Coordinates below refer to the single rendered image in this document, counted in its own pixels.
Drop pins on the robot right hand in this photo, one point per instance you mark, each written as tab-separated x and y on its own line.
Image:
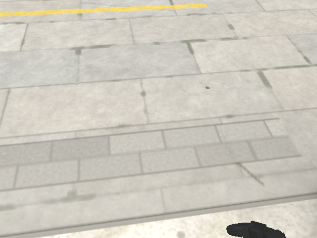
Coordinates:
253	229

